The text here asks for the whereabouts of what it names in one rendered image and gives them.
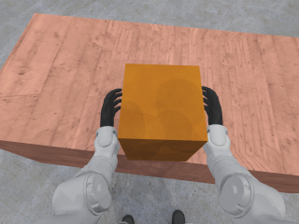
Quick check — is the pedestal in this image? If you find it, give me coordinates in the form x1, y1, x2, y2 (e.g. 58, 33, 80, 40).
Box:
0, 13, 299, 194

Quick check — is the carton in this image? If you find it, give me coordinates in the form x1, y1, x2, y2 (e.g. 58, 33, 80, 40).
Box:
118, 63, 208, 161

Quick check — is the robot right upper arm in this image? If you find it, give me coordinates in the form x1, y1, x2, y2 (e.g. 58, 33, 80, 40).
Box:
219, 175, 299, 224

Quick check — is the robot foot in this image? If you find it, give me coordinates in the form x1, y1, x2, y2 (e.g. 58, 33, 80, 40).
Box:
172, 210, 186, 224
122, 215, 135, 224

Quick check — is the robot left foot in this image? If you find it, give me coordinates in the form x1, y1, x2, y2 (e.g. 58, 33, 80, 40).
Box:
122, 215, 135, 224

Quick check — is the right robot forearm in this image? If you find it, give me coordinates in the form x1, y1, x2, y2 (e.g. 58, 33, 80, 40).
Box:
203, 124, 286, 212

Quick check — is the robot left upper arm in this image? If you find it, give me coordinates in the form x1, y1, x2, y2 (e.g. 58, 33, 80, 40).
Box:
32, 173, 111, 224

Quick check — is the left robot hand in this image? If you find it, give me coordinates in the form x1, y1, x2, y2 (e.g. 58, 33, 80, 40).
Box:
100, 89, 122, 128

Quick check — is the left robot forearm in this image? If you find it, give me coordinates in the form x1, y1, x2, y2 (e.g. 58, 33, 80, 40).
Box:
52, 126, 120, 215

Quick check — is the right robot hand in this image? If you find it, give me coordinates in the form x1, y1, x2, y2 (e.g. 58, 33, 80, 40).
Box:
202, 86, 223, 126

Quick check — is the robot right foot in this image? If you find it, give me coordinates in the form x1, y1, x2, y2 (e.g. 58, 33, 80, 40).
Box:
172, 210, 186, 224

